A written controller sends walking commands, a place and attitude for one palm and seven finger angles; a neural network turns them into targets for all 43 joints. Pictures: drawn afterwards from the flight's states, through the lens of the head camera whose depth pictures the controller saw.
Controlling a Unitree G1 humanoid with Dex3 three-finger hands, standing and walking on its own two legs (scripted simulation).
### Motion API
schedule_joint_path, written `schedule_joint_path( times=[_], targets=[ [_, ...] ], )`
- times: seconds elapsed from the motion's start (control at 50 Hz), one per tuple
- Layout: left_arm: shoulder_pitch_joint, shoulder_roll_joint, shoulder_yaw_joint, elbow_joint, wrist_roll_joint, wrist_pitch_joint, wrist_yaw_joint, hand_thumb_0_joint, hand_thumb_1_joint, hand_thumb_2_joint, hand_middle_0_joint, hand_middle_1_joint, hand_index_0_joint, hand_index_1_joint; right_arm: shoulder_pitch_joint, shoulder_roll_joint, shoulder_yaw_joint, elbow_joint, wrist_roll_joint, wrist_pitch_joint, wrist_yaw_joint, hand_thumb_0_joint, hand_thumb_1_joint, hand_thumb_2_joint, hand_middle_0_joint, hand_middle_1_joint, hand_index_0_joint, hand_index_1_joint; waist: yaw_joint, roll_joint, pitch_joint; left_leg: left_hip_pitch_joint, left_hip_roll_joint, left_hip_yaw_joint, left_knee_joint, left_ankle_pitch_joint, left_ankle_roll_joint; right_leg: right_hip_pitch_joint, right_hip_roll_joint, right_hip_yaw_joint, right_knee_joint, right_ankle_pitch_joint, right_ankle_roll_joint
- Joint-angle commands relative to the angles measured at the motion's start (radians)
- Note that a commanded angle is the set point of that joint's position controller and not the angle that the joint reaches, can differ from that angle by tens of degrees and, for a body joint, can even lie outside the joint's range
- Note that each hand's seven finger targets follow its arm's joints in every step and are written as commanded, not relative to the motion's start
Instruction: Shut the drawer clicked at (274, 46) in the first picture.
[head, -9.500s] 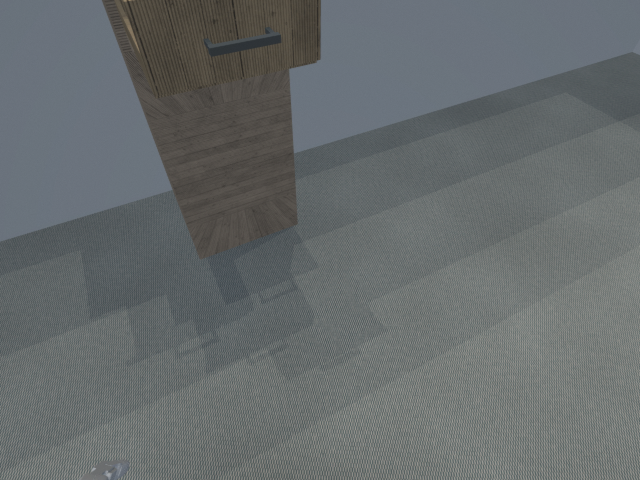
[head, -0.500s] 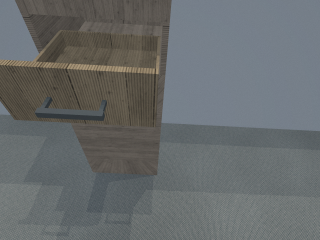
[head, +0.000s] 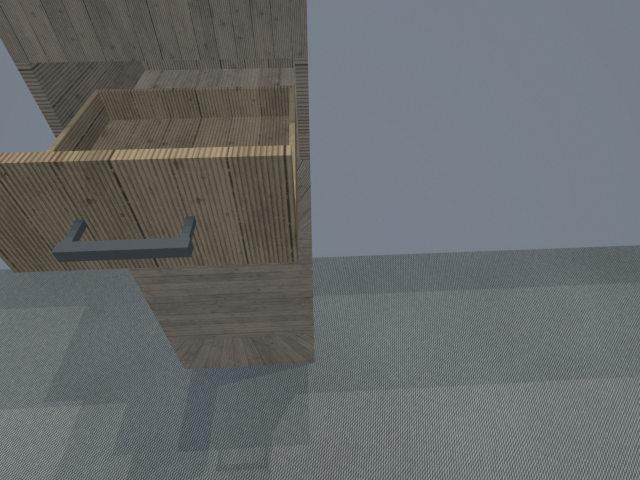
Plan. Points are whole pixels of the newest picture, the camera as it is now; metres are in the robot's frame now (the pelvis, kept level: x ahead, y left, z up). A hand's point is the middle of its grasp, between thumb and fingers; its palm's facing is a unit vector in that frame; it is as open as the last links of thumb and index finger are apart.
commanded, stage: look again from close up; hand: left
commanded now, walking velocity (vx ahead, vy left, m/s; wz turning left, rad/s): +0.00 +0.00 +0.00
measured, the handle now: (129, 237) +0.35 +0.24 +0.15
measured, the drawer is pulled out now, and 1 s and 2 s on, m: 0.26 0.26 0.26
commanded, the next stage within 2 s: raise the hand and make a fist in 0.24 s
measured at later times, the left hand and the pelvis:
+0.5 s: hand out of the picture +0.11 +0.19 -0.03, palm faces +0.31 -0.94 -0.13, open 7.2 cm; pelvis -0.05 +0.00 +0.00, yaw +2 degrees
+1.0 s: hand (143, 438) +0.16 +0.19 +0.06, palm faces +0.10 -0.99 -0.08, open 4.7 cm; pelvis -0.04 -0.02 -0.04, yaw +5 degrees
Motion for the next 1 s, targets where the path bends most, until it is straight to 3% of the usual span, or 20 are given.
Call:
schedule_joint_path(
  times=[0.0,0.3,0.32,0.34,0.36,0.38,0.4,0.42,0.44,0.46,0.48,0.52,0.56,0.6,0.66,0.76,0.78,0.84,0.88,0.98],
  targets=[
    [0.025,0.126,0.018,-0.046,0.002,-0.011,0.001,0.000,0.900,0.900,-0.200,-0.300,-0.200,-0.300,-0.004,-0.120,-0.019,-0.048,-0.004,-0.017,0.003,0.000,-0.900,-0.900,0.200,0.300,0.200,0.300,0.017,-0.014,0.023,-0.065,0.083,-0.072,-0.122,0.350,0.020,0.054,-0.065,0.058,-0.081,0.338,-0.045],
    [0.033,0.101,0.006,0.001,0.006,-0.013,-0.005,0.000,0.900,0.900,-0.200,-0.300,-0.200,-0.300,-0.018,-0.115,-0.008,0.011,0.000,-0.013,0.014,0.000,-0.900,-0.900,0.200,0.300,0.200,0.300,0.015,-0.039,0.063,-0.059,0.079,-0.084,-0.220,0.127,0.014,0.018,-0.067,0.084,-0.207,0.116,-0.028],
    [0.122,0.087,0.000,0.035,0.012,-0.025,0.035,0.000,0.900,0.900,-0.200,-0.300,-0.200,-0.300,-0.059,-0.104,0.001,-0.053,0.007,-0.024,0.017,0.000,-0.900,-0.900,0.200,0.300,0.200,0.300,0.046,-0.117,0.117,-0.128,0.103,-0.036,-0.034,0.214,-0.011,0.001,-0.120,0.110,-0.136,0.473,-0.026],
    [-0.694,0.371,0.269,-1.510,-0.171,-0.256,0.031,0.000,0.900,0.900,-0.220,-0.322,-0.220,-0.322,-0.068,-0.211,-0.029,-0.391,0.056,-0.168,-0.024,0.000,-0.900,-0.900,0.200,0.300,0.200,0.300,-0.046,0.126,-0.421,0.117,-0.015,-0.064,-0.163,0.338,0.001,0.138,-0.008,0.013,-0.071,0.362,-0.054],
    [-0.095,0.272,0.195,-1.263,-0.096,-0.211,0.065,0.000,0.900,0.900,-0.240,-0.343,-0.240,-0.343,-0.130,-0.147,-0.009,-0.370,0.046,-0.259,-0.065,0.000,-0.900,-0.900,0.200,0.300,0.200,0.300,0.065,0.264,-0.361,0.148,0.013,-0.048,-0.165,0.382,-0.007,0.078,0.025,-0.007,-0.012,0.168,-0.075],
    [0.163,-0.006,0.033,-1.123,-0.157,-0.088,0.086,0.000,0.900,0.900,-0.260,-0.365,-0.260,-0.365,-0.150,-0.103,-0.003,-0.366,0.063,-0.292,-0.061,0.000,-0.900,-0.900,0.200,0.300,0.200,0.300,0.030,0.235,-0.192,-0.009,0.014,-0.055,-0.181,0.244,-0.046,-0.002,0.021,-0.069,-0.016,0.058,-0.054],
    [0.102,-0.023,0.036,-1.140,-0.172,-0.092,0.080,0.000,0.900,0.900,-0.280,-0.387,-0.280,-0.387,-0.090,-0.119,0.000,-0.350,0.074,-0.308,-0.054,0.000,-0.900,-0.900,0.200,0.300,0.200,0.300,-0.007,0.125,-0.069,-0.075,0.001,-0.063,-0.171,0.088,-0.025,-0.061,0.024,-0.064,-0.048,0.042,-0.038],
    [0.017,0.045,0.088,-1.205,-0.185,-0.151,0.073,0.000,0.900,0.900,-0.300,-0.408,-0.300,-0.408,-0.123,-0.142,-0.013,-0.407,0.070,-0.330,-0.056,0.000,-0.900,-0.900,0.200,0.300,0.200,0.300,-0.026,0.082,0.041,-0.157,-0.012,-0.087,-0.138,-0.033,-0.015,-0.133,0.024,-0.061,-0.064,-0.034,-0.032],
    [0.053,0.041,0.110,-1.156,-0.177,-0.210,0.058,0.000,0.900,0.900,-0.320,-0.430,-0.320,-0.430,-0.109,-0.149,-0.021,-0.415,0.053,-0.342,-0.054,0.000,-0.900,-0.900,0.200,0.300,0.200,0.300,-0.031,-0.018,0.048,-0.214,-0.019,-0.086,-0.106,-0.092,-0.012,-0.190,0.026,-0.071,-0.054,-0.118,-0.027],
    [0.133,0.008,0.120,-1.077,-0.187,-0.276,0.028,0.000,0.900,0.900,-0.340,-0.452,-0.340,-0.452,-0.113,-0.143,-0.028,-0.437,0.042,-0.353,-0.048,0.000,-0.900,-0.900,0.200,0.300,0.200,0.300,-0.011,-0.128,0.067,-0.284,-0.026,-0.084,-0.052,-0.118,-0.013,-0.252,0.036,-0.078,-0.024,-0.197,-0.025],
    [0.186,-0.005,0.125,-1.022,-0.193,-0.348,-0.018,0.000,0.900,0.900,-0.360,-0.473,-0.360,-0.473,-0.124,-0.142,-0.034,-0.465,0.040,-0.362,-0.035,0.000,-0.900,-0.900,0.200,0.300,0.200,0.300,0.011,-0.131,0.069,-0.331,-0.039,-0.066,0.005,-0.120,-0.018,-0.293,0.036,-0.069,0.008,-0.242,-0.028],
    [0.243,-0.013,0.151,-0.926,-0.220,-0.508,-0.137,0.000,0.900,0.900,-0.400,-0.517,-0.400,-0.517,-0.125,-0.139,-0.047,-0.504,0.024,-0.373,-0.008,0.000,-0.900,-0.900,0.200,0.300,0.200,0.300,0.041,-0.226,0.002,-0.456,-0.046,-0.034,0.143,-0.135,-0.022,-0.395,0.036,-0.036,0.097,-0.356,-0.027],
    [0.268,0.042,0.206,-0.890,-0.254,-0.625,-0.281,0.000,0.900,0.900,-0.440,-0.560,-0.440,-0.560,-0.124,-0.160,-0.061,-0.560,0.022,-0.374,0.016,0.000,-0.900,-0.900,0.200,0.300,0.200,0.300,0.057,-0.200,-0.065,-0.540,-0.052,-0.019,0.257,-0.135,-0.018,-0.407,0.022,0.026,0.156,-0.400,-0.038],
    [0.309,0.089,0.242,-0.951,-0.289,-0.559,-0.360,0.000,0.900,0.900,-0.480,-0.603,-0.480,-0.603,-0.140,-0.167,-0.057,-0.655,0.053,-0.355,0.019,0.000,-0.900,-0.900,0.200,0.300,0.200,0.300,0.095,-0.100,-0.156,-0.547,-0.067,-0.003,0.257,-0.150,0.000,-0.345,0.009,0.070,0.152,-0.412,-0.041],
    [0.154,0.136,0.277,-1.164,-0.344,-0.402,-0.348,0.000,0.900,0.900,-0.540,-0.668,-0.540,-0.668,-0.148,-0.152,-0.036,-0.732,0.076,-0.330,-0.018,0.000,-0.900,-0.900,0.200,0.300,0.200,0.300,0.076,-0.033,-0.181,-0.532,-0.063,-0.019,0.217,-0.247,0.007,-0.322,0.007,0.094,0.118,-0.494,-0.027],
    [-0.009,0.136,0.206,-1.497,-0.285,-0.408,-0.222,0.000,0.900,0.900,-0.640,-0.777,-0.640,-0.777,-0.086,-0.130,-0.012,-0.708,0.057,-0.348,-0.043,0.000,-0.900,-0.900,0.200,0.300,0.200,0.300,0.008,0.054,-0.133,-0.451,-0.027,-0.075,0.217,-0.240,0.021,-0.368,0.037,0.068,0.135,-0.395,-0.034],
    [-0.054,0.146,0.187,-1.516,-0.273,-0.417,-0.216,0.000,0.900,0.900,-0.660,-0.798,-0.660,-0.798,-0.078,-0.136,-0.004,-0.695,0.051,-0.356,-0.044,0.000,-0.900,-0.900,0.200,0.300,0.200,0.300,-0.012,0.009,-0.124,-0.452,-0.024,-0.090,0.216,-0.242,0.026,-0.373,0.045,0.056,0.144,-0.386,-0.031],
    [0.019,0.140,0.180,-1.446,-0.270,-0.381,-0.242,0.000,0.900,0.900,-0.720,-0.863,-0.720,-0.863,-0.072,-0.142,0.003,-0.660,0.056,-0.374,-0.046,0.000,-0.900,-0.900,0.200,0.300,0.200,0.300,-0.008,0.071,-0.125,-0.400,-0.026,-0.094,0.212,-0.129,0.026,-0.331,0.049,0.040,0.125,-0.258,-0.037],
    [0.057,0.143,0.187,-1.379,-0.272,-0.312,-0.271,0.000,0.900,0.900,-0.760,-0.907,-0.760,-0.907,-0.080,-0.146,0.006,-0.643,0.058,-0.374,-0.047,0.000,-0.900,-0.900,0.200,0.300,0.200,0.300,0.003,0.034,-0.135,-0.380,-0.027,-0.098,0.203,-0.046,0.027,-0.278,0.052,0.025,0.115,-0.166,-0.036],
    [0.185,0.172,0.302,-1.414,-0.312,-0.176,-0.294,0.000,0.900,0.900,-0.860,-1.015,-0.860,-1.015,-0.115,-0.121,0.004,-0.632,0.058,-0.369,-0.047,0.000,-0.900,-0.900,0.200,0.300,0.200,0.300,0.076,-0.031,-0.263,-0.290,-0.031,-0.083,0.173,0.212,0.023,-0.084,0.041,0.001,0.112,0.167,-0.027]
  ],
)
